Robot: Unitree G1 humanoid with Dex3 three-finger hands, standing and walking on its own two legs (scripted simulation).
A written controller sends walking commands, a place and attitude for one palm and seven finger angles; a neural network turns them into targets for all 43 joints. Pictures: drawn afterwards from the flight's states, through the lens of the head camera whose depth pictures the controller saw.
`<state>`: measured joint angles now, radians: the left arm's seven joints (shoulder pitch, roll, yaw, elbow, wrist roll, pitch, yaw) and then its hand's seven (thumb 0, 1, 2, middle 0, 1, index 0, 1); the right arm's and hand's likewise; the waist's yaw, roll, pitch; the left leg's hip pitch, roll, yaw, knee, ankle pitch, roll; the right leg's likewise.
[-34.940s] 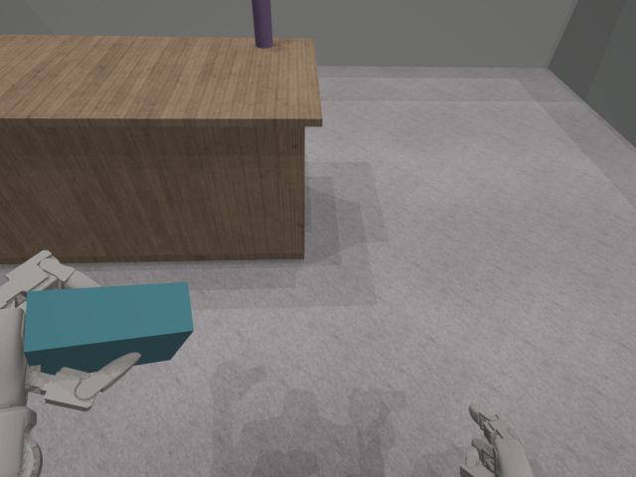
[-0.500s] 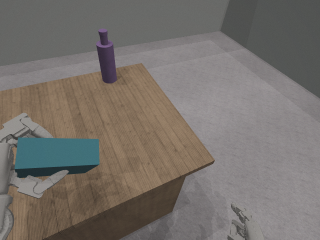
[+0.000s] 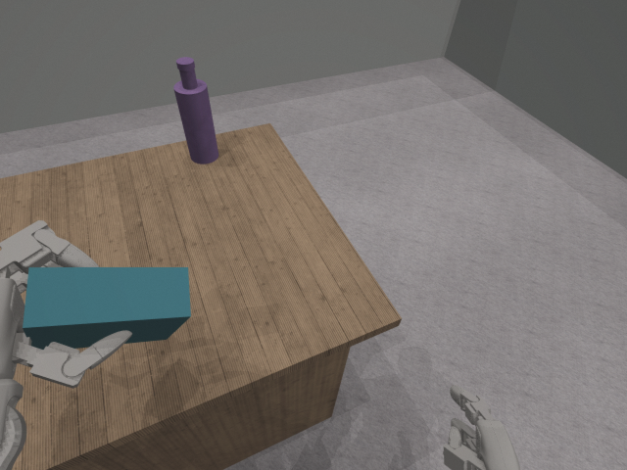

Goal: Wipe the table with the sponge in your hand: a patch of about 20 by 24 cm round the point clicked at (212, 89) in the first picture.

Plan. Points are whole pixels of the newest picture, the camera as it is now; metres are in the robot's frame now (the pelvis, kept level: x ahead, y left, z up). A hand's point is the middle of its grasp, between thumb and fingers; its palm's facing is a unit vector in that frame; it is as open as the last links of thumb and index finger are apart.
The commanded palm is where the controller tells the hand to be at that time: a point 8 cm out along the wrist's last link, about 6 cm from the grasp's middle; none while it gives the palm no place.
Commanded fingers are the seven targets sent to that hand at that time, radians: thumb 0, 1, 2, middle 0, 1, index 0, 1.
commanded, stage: shuffle to correct the standing spot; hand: left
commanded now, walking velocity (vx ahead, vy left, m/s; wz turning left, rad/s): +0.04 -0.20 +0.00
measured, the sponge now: (133, 308) +0.24 +0.21 +0.13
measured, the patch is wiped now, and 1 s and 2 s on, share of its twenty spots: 0.00 0.00 0.00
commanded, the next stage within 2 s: none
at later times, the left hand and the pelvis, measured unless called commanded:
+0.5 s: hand (120, 307) +0.23 +0.21 +0.16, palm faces +0.33 -0.87 -0.37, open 9.4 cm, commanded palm +0.16 +0.25 +0.17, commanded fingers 0.00 0.10 1.30 -1.20 -1.60 -1.20 -1.60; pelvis +0.00 -0.03 -0.01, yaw -1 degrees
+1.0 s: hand (113, 315) +0.22 +0.22 +0.15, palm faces +0.34 -0.86 -0.38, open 9.4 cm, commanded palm +0.16 +0.25 +0.17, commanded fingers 0.00 0.10 1.30 -1.20 -1.60 -1.20 -1.60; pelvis +0.00 -0.03 -0.01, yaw +0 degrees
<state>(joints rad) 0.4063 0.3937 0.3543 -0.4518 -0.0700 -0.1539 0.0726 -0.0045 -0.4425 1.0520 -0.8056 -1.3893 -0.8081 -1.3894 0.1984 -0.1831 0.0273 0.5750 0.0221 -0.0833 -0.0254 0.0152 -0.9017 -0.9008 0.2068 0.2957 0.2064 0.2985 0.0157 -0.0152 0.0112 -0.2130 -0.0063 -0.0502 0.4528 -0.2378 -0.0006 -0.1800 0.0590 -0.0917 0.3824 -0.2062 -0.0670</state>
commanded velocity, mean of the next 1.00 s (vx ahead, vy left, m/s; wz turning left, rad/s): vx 0.06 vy -0.19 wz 0.00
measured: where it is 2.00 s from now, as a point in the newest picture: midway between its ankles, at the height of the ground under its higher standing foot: outside the picture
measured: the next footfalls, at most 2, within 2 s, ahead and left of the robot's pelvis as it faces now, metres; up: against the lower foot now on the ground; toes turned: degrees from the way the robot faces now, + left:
none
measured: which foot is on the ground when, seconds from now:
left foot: down 0.00-1.00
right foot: down 0.00-1.00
